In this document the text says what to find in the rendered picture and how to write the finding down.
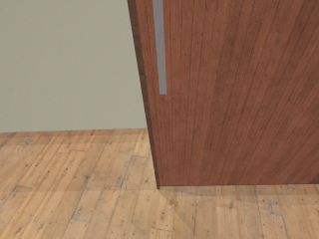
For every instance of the handle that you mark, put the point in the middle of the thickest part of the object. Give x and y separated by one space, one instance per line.
159 32

